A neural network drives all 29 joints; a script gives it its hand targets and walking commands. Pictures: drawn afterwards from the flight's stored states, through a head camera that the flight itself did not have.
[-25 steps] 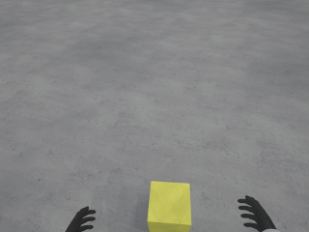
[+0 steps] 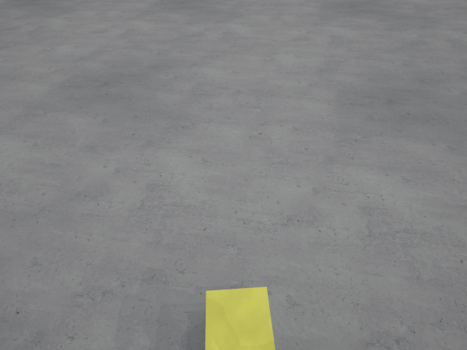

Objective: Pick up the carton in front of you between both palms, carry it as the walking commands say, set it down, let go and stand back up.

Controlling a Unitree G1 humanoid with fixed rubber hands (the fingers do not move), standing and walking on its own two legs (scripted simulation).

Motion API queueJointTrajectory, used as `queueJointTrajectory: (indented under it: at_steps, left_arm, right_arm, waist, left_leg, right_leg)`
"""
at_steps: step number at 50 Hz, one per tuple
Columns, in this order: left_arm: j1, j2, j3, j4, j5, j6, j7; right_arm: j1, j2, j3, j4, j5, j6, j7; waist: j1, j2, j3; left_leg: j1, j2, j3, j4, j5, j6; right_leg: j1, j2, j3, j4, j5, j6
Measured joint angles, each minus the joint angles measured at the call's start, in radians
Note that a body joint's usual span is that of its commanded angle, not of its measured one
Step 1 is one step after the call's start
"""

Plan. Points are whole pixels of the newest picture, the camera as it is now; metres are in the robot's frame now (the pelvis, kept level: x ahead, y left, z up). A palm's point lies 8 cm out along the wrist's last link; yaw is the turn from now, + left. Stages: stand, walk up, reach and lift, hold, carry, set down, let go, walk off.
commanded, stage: stand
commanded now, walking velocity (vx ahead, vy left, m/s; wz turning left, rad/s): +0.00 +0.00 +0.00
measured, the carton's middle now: (238, 331) +0.34 +0.02 -0.62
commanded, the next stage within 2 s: none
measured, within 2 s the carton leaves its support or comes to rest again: neither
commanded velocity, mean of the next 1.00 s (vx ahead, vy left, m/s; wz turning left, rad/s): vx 0.00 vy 0.00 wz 0.00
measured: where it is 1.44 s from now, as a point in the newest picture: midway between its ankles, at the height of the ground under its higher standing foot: outside the picture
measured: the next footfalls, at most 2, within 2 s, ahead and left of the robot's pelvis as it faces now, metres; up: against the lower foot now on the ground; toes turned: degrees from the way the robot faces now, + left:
none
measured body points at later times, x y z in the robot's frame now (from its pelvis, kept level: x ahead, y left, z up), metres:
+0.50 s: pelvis -0.01 +0.00 +0.00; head -0.01 -0.01 +0.45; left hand +0.08 +0.26 -0.12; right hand +0.02 -0.28 -0.12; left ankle -0.10 +0.12 -0.71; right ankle -0.03 -0.11 -0.71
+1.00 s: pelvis -0.03 +0.00 +0.01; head -0.02 -0.01 +0.46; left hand +0.05 +0.26 -0.12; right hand -0.04 -0.26 -0.13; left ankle -0.10 +0.12 -0.72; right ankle -0.03 -0.11 -0.72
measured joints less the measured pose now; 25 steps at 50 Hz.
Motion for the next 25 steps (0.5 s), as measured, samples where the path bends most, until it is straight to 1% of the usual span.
queueJointTrajectory:
  at_steps: [25]
  left_arm:
    - [0.009, 0.006, -0.008, 0.031, 0.001, 0.034, 0.009]
  right_arm:
    - [0.028, -0.016, -0.002, 0.065, -0.004, 0.035, 0.001]
  waist:
    - [0.006, -0.005, 0.051]
  left_leg:
    - [0.049, 0.004, 0.05, -0.04, 0.028, -0.001]
  right_leg:
    - [0.017, 0.007, 0.035, -0.01, 0.03, 0.0]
